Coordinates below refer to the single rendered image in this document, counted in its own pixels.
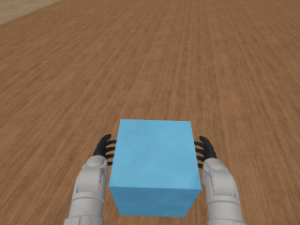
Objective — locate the robot left hand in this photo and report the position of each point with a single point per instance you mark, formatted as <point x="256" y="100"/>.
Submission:
<point x="101" y="149"/>

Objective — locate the carton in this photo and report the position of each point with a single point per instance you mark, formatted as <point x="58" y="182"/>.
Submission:
<point x="155" y="170"/>

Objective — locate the robot right forearm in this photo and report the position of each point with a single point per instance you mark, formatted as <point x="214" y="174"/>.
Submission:
<point x="222" y="197"/>

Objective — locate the robot right hand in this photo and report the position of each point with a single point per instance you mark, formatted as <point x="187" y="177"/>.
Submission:
<point x="208" y="151"/>

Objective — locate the robot left forearm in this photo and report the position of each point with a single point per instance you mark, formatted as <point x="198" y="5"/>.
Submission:
<point x="88" y="194"/>

